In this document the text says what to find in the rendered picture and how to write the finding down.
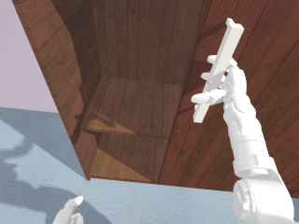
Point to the right robot hand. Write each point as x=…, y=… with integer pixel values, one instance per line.
x=234, y=82

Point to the robot right forearm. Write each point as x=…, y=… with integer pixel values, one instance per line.
x=252, y=160

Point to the left robot hand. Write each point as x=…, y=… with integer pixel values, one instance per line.
x=64, y=216

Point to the right robot upper arm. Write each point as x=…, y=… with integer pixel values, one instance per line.
x=259, y=201

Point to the handle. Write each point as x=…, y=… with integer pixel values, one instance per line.
x=227, y=48

